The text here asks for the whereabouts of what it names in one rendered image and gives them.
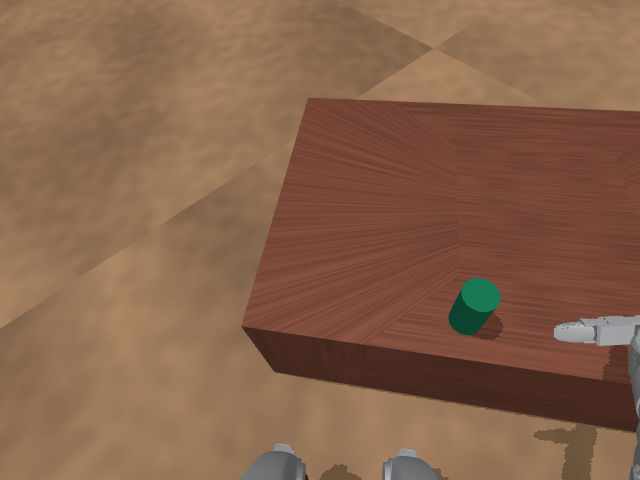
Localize can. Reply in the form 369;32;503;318
448;278;500;335

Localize right robot hand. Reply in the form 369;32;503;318
553;315;640;346

